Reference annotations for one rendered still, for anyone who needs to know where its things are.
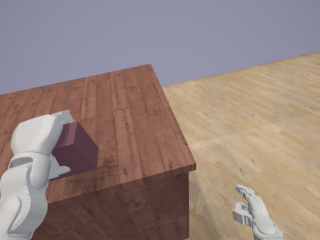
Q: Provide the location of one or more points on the sponge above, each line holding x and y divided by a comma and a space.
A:
75, 149

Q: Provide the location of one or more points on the robot left forearm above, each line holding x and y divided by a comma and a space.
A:
23, 203

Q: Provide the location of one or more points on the robot right hand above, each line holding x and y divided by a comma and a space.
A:
245, 213

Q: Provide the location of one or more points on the robot right forearm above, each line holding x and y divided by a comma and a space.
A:
265, 229

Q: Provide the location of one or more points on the table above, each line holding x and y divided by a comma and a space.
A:
140, 189

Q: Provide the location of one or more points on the robot left hand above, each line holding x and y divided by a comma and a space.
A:
40, 135

